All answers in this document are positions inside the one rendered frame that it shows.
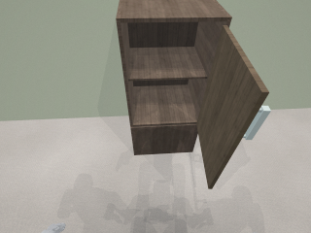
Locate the left robot hand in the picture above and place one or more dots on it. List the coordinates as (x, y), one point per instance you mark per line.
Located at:
(55, 228)

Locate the handle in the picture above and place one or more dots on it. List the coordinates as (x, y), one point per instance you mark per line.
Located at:
(257, 122)

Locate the cupboard door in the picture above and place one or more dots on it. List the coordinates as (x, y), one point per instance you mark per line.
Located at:
(233, 96)

